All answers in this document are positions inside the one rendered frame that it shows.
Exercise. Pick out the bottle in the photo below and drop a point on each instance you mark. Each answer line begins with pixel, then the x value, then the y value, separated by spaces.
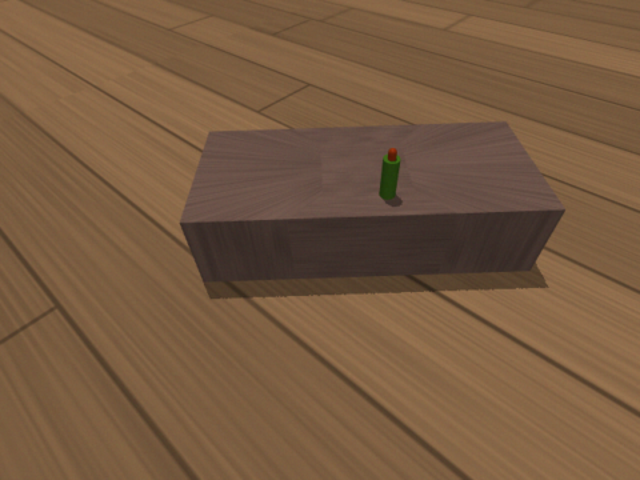
pixel 389 175

